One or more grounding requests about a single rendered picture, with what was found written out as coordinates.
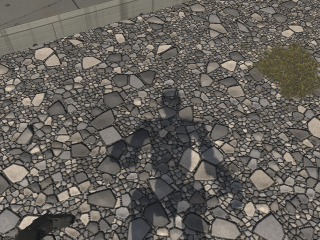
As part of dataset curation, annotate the robot left hand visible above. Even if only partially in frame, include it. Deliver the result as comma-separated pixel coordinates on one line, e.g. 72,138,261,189
14,213,75,240

